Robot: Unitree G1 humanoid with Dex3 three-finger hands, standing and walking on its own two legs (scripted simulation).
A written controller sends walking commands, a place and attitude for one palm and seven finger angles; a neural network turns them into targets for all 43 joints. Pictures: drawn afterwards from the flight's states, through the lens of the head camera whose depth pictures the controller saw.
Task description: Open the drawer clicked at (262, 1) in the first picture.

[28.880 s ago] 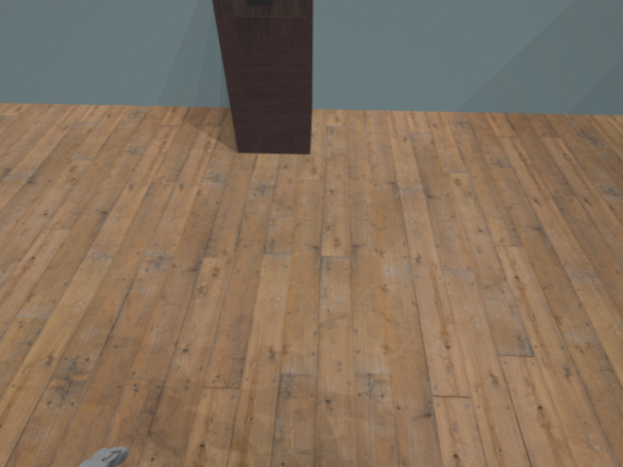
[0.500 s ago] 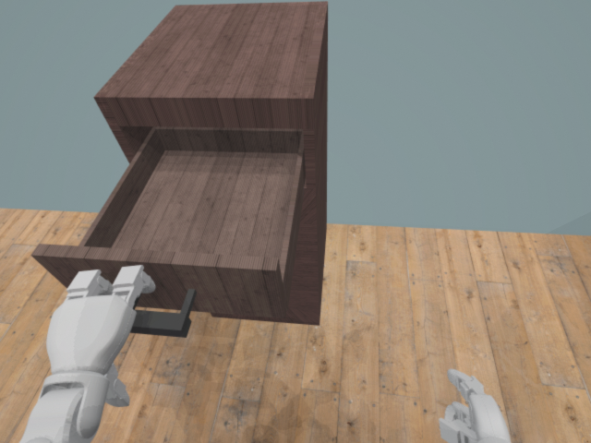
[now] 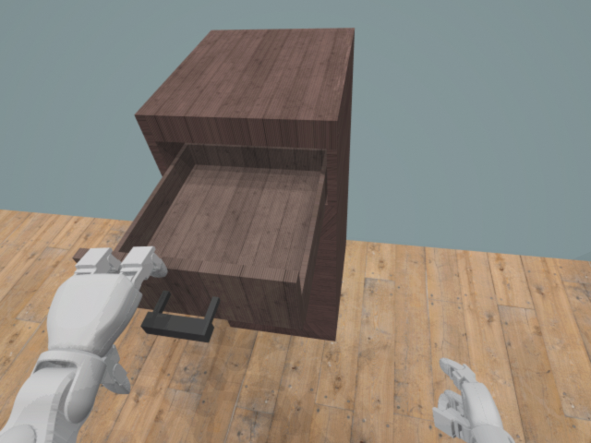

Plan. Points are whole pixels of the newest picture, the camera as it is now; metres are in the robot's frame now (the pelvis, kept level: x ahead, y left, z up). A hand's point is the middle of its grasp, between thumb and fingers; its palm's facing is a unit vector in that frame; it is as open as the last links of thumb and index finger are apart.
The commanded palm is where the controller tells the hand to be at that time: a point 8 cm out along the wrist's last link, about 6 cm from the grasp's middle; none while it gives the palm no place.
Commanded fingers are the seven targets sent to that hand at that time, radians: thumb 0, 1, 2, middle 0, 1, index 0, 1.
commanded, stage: lift the hand off the handle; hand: left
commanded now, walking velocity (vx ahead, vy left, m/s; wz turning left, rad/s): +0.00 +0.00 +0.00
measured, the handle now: (183, 313) +0.28 +0.23 +0.00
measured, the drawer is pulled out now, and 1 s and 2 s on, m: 0.30 0.30 0.30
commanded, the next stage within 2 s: draw the hand back to the body in 0.50 s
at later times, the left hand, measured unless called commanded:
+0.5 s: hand (101, 283) +0.23 +0.26 +0.15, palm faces +0.12 -0.01 -0.99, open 13.9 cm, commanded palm +0.19 +0.26 +0.20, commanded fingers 0.00 -0.50 0.30 -0.30 -1.20 -0.30 -1.20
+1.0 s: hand (85, 310) +0.20 +0.27 +0.14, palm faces +0.08 -0.04 -1.00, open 13.9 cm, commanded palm +0.17 +0.27 +0.19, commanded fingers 0.00 -0.50 0.30 -0.30 -1.20 -0.30 -1.20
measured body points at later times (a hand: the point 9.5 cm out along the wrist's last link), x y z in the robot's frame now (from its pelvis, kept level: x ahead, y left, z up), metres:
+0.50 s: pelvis -0.01 +0.00 +0.01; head -0.01 -0.04 +0.46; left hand +0.22 +0.26 +0.21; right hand +0.22 -0.20 -0.09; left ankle -0.03 +0.13 -0.73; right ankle +0.03 -0.13 -0.73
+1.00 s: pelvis -0.01 +0.00 +0.01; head -0.01 -0.04 +0.46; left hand +0.19 +0.27 +0.19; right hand +0.21 -0.21 -0.09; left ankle -0.03 +0.13 -0.73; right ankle +0.03 -0.13 -0.73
